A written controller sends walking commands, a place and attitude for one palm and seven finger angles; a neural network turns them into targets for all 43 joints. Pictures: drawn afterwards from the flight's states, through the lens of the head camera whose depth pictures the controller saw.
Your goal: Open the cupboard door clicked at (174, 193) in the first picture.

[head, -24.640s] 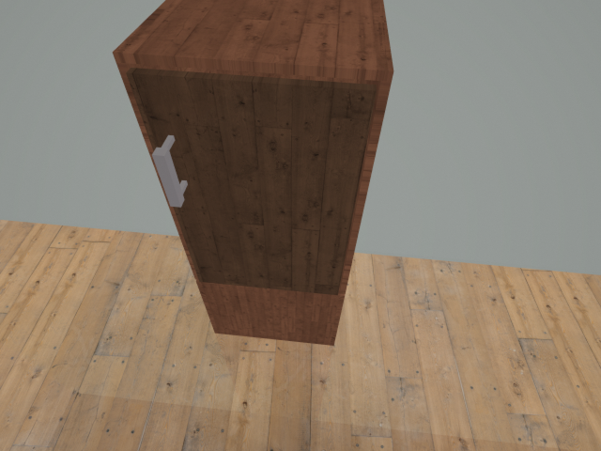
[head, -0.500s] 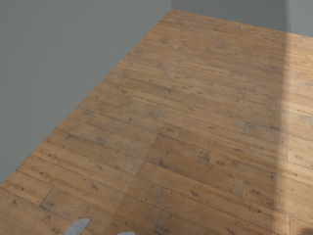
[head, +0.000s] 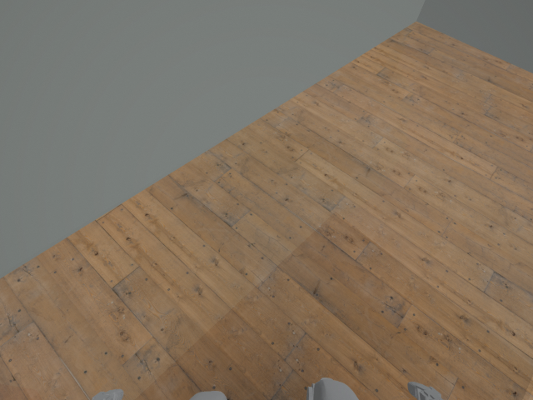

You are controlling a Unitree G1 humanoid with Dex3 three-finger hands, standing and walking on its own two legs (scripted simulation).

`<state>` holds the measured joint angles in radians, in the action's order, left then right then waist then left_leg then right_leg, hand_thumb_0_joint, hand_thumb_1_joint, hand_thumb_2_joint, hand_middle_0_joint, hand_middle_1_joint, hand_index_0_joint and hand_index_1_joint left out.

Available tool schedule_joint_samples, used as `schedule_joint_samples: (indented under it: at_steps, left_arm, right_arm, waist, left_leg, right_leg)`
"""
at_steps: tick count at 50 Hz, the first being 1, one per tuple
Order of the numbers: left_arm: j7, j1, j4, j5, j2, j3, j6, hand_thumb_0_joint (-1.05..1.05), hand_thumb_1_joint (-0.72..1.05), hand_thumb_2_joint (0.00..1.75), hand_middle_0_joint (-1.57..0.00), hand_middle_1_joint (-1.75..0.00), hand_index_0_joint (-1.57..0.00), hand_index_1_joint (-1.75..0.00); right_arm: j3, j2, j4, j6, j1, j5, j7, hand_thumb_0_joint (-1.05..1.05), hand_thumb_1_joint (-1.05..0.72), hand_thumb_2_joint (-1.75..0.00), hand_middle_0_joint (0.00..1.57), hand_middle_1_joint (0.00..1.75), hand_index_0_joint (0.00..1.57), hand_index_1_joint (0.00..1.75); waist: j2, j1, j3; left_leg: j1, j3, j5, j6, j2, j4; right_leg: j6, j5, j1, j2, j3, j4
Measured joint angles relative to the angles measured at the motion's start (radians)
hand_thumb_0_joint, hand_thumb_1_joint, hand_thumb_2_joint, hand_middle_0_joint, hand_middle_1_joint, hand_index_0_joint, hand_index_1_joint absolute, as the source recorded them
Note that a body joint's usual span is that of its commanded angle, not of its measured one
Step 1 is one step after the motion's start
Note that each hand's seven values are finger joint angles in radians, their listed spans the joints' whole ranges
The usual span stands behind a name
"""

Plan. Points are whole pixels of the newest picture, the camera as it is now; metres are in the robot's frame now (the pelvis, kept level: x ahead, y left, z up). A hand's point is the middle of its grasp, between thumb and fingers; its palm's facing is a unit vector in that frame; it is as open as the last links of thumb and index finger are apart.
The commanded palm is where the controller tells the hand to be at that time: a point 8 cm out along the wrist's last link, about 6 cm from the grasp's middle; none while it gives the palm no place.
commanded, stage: turn to face it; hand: left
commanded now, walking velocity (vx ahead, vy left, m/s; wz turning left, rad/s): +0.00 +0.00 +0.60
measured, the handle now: out of the picture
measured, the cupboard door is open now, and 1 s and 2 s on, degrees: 51 51 51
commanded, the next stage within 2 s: none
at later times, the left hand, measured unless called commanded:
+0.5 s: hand out of the picture +0.01 +0.17 -0.18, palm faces +0.36 -0.91 -0.20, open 7.4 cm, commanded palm none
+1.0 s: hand out of the picture +0.01 +0.16 -0.15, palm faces +0.57 -0.77 -0.27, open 7.4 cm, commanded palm none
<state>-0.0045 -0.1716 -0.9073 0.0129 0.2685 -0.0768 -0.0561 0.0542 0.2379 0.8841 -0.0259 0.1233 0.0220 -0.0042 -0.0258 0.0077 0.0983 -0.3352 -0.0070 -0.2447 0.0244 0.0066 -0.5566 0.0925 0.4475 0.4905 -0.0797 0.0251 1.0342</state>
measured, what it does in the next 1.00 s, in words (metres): steps on the spot, turning left: right foot, then left foot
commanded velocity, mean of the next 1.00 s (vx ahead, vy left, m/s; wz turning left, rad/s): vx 0.00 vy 0.00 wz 0.60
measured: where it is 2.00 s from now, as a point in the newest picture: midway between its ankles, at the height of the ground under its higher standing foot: outside the picture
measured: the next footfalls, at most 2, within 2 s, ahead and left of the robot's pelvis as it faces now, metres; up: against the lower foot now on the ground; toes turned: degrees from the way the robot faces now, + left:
right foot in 0.16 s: +0.07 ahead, -0.16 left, +0.00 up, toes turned +4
left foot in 0.50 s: +0.02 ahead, +0.09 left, +0.00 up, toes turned +25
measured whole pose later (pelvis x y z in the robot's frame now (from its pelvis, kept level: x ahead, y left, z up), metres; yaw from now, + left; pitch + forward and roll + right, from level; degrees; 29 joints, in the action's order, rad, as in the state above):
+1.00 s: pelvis +0.04 -0.06 +0.00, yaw +37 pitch +1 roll +1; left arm -0.02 -0.17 -0.86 0.02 0.20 -0.04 -0.01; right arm 0.10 0.26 0.93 -0.08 0.16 0.01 -0.02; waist 0.02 -0.03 0.11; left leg -0.52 0.02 -0.44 -0.05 -0.02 -1.13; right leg 0.00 0.31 0.24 -0.08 0.11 0.54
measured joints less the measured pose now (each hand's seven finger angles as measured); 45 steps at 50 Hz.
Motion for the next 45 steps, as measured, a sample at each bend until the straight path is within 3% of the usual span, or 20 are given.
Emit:
schedule_joint_samples:
  at_steps: [7, 8, 11, 14, 16, 21, 24, 25, 26, 28, 30, 32, 37, 42, 43, 45]
  left_arm:
    - [0.002, 0.018, 0.051, -0.003, -0.019, 0.012, 0.025, 0.01, 0.91, 0.9, -0.19, -0.3, -0.2, -0.3]
    - [0.001, 0.011, 0.061, 0.001, -0.018, 0.015, 0.036, 0.01, 0.91, 0.9, -0.19, -0.3, -0.2, -0.3]
    - [-0.01, 0.011, 0.059, 0.007, -0.051, 0.028, 0.049, 0.01, 0.91, 0.9, -0.2, -0.3, -0.2, -0.3]
    - [-0.016, -0.008, 0.051, 0.006, -0.074, 0.037, 0.047, 0.0, 0.91, 0.9, -0.2, -0.3, -0.2, -0.3]
    - [-0.017, -0.019, 0.043, 0.008, -0.08, 0.04, 0.044, 0.01, 0.91, 0.9, -0.2, -0.3, -0.2, -0.3]
    - [-0.009, -0.037, 0.029, 0.012, -0.08, 0.042, 0.049, 0.01, 0.9, 0.9, -0.2, -0.3, -0.2, -0.3]
    - [-0.004, -0.052, 0.02, 0.008, -0.067, 0.034, 0.046, 0.01, 0.9, 0.9, -0.2, -0.3, -0.2, -0.3]
    - [-0.002, -0.063, 0.019, 0.004, -0.062, 0.029, 0.041, 0.01, 0.9, 0.9, -0.2, -0.3, -0.2, -0.3]
    - [-0.002, -0.059, 0.013, 0.0, -0.05, 0.024, 0.031, 0.01, 0.9, 0.9, -0.2, -0.3, -0.2, -0.3]
    - [-0.007, -0.042, -0.002, 0.001, -0.029, 0.014, 0.003, 0.01, 0.9, 0.9, -0.2, -0.3, -0.2, -0.3]
    - [-0.009, -0.025, -0.015, 0.0, -0.015, 0.007, -0.009, 0.01, 0.91, 0.9, -0.2, -0.3, -0.2, -0.3]
    - [-0.006, -0.01, -0.012, -0.001, -0.008, 0.001, -0.01, 0.01, 0.91, 0.9, -0.2, -0.3, -0.2, -0.3]
    - [0.001, 0.017, 0.017, -0.003, -0.006, 0.001, -0.001, 0.01, 0.91, 0.9, -0.19, -0.3, -0.2, -0.3]
    - [0.001, 0.035, 0.048, -0.007, -0.016, 0.009, 0.019, 0.01, 0.91, 0.9, -0.19, -0.3, -0.2, -0.3]
    - [0.0, 0.029, 0.058, -0.005, -0.016, 0.012, 0.03, 0.01, 0.91, 0.9, -0.19, -0.3, -0.2, -0.3]
    - [-0.008, 0.031, 0.059, 0.003, -0.035, 0.019, 0.045, 0.01, 0.91, 0.9, -0.19, -0.3, -0.2, -0.3]
  right_arm:
    - [0.012, -0.003, 0.011, -0.027, 0.037, -0.001, -0.007, 0.0, -0.9, -0.89, 0.2, 0.3, 0.2, 0.3]
    - [0.016, -0.004, 0.009, -0.031, 0.045, -0.005, -0.009, 0.0, -0.9, -0.89, 0.2, 0.3, 0.2, 0.3]
    - [0.034, 0.016, 0.026, -0.047, 0.034, -0.007, -0.012, 0.0, -0.9, -0.89, 0.2, 0.3, 0.2, 0.3]
    - [0.04, 0.021, 0.039, -0.057, 0.025, -0.007, -0.02, 0.0, -0.91, -0.89, 0.2, 0.3, 0.2, 0.3]
    - [0.037, 0.013, 0.041, -0.059, 0.021, -0.008, -0.024, 0.0, -0.91, -0.9, 0.2, 0.3, 0.19, 0.3]
    - [0.024, -0.002, 0.038, -0.053, 0.004, -0.014, -0.03, 0.0, -0.91, -0.9, 0.2, 0.3, 0.19, 0.3]
    - [0.016, -0.004, 0.026, -0.04, -0.01, -0.014, -0.031, 0.0, -0.91, -0.9, 0.2, 0.3, 0.19, 0.3]
    - [0.015, 0.001, 0.016, -0.031, -0.009, -0.012, -0.032, 0.0, -0.91, -0.9, 0.2, 0.3, 0.19, 0.3]
    - [0.016, -0.003, 0.012, -0.021, -0.014, -0.009, -0.03, 0.0, -0.91, -0.9, 0.2, 0.3, 0.19, 0.3]
    - [0.011, -0.013, 0.006, -0.006, -0.017, -0.007, -0.02, 0.0, -0.91, -0.9, 0.2, 0.3, 0.19, 0.3]
    - [0.007, -0.019, 0.003, 0.0, -0.006, -0.004, -0.008, 0.0, -0.91, -0.89, 0.2, 0.3, 0.2, 0.3]
    - [0.003, -0.02, 0.006, -0.001, 0.004, -0.002, 0.0, 0.0, -0.91, -0.89, 0.2, 0.3, 0.2, 0.3]
    - [0.003, -0.015, 0.019, -0.009, 0.031, 0.001, 0.001, 0.0, -0.9, -0.89, 0.2, 0.3, 0.2, 0.3]
    - [0.015, -0.007, 0.025, -0.026, 0.055, 0.0, -0.002, 0.0, -0.9, -0.89, 0.2, 0.3, 0.2, 0.3]
    - [0.018, -0.005, 0.023, -0.029, 0.064, -0.005, -0.004, 0.0, -0.9, -0.89, 0.2, 0.3, 0.2, 0.3]
    - [0.031, 0.009, 0.032, -0.039, 0.056, -0.009, -0.006, 0.0, -0.9, -0.89, 0.2, 0.3, 0.2, 0.3]
  waist:
    - [0.043, -0.019, -0.012]
    - [0.038, -0.018, -0.022]
    - [0.066, -0.024, 0.0]
    - [0.058, -0.031, 0.009]
    - [0.036, -0.034, 0.01]
    - [-0.009, -0.018, 0.02]
    - [-0.025, -0.008, 0.02]
    - [-0.019, -0.008, 0.01]
    - [-0.03, -0.01, 0.01]
    - [-0.041, -0.005, 0.015]
    - [-0.035, -0.005, 0.009]
    - [-0.026, -0.003, 0.006]
    - [0.005, -0.008, -0.001]
    - [0.038, -0.027, -0.01]
    - [0.034, -0.027, -0.02]
    - [0.055, -0.027, -0.007]
  left_leg:
    - [-0.024, 0.092, -0.006, -0.04, -0.019, -0.026]
    - [-0.047, 0.094, -0.036, -0.04, -0.03, -0.064]
    - [-0.141, 0.082, -0.223, -0.05, -0.039, -0.364]
    - [-0.191, 0.028, -0.208, -0.071, -0.023, -0.571]
    - [-0.174, -0.006, -0.204, -0.083, -0.007, -0.548]
    - [-0.069, -0.061, -0.215, -0.085, 0.009, -0.287]
    - [0.014, -0.084, -0.121, -0.069, 0.004, -0.09]
    - [0.037, -0.078, -0.055, -0.037, 0.008, -0.028]
    - [0.02, -0.072, -0.053, -0.008, -0.001, -0.046]
    - [0.0, -0.055, -0.073, 0.012, -0.009, -0.08]
    - [0.005, -0.032, -0.067, 0.009, -0.009, -0.06]
    - [0.02, -0.011, -0.042, 0.001, -0.01, -0.02]
    - [0.038, 0.042, -0.004, -0.008, -0.013, 0.037]
    - [0.005, 0.108, -0.015, -0.036, -0.026, -0.003]
    - [-0.015, 0.117, -0.027, -0.043, -0.039, -0.032]
    - [-0.075, 0.114, -0.176, -0.049, -0.048, -0.199]
  right_leg:
    - [-0.02, -0.096, -0.141, 0.048, 0.005, -0.378]
    - [-0.043, -0.122, -0.167, 0.041, 0.002, -0.447]
    - [-0.09, -0.127, -0.175, 0.029, 0.046, -0.419]
    - [-0.094, -0.138, -0.218, 0.003, 0.082, -0.459]
    - [-0.092, -0.146, -0.241, -0.017, 0.104, -0.488]
    - [-0.079, -0.132, -0.263, -0.06, 0.164, -0.49]
    - [-0.061, -0.092, -0.247, -0.084, 0.2, -0.427]
    - [-0.052, -0.072, -0.223, -0.087, 0.21, -0.376]
    - [-0.035, 0.004, -0.186, -0.091, 0.185, -0.289]
    - [-0.017, 0.096, -0.103, -0.062, 0.103, -0.095]
    - [-0.007, 0.075, -0.039, -0.032, 0.054, 0.03]
    - [-0.002, 0.028, -0.005, -0.016, 0.025, 0.064]
    - [-0.003, -0.014, -0.021, 0.008, -0.006, -0.08]
    - [-0.018, -0.088, -0.148, 0.049, 0.001, -0.368]
    - [-0.034, -0.122, -0.185, 0.045, 0.002, -0.454]
    - [-0.076, -0.131, -0.189, 0.042, 0.026, -0.443]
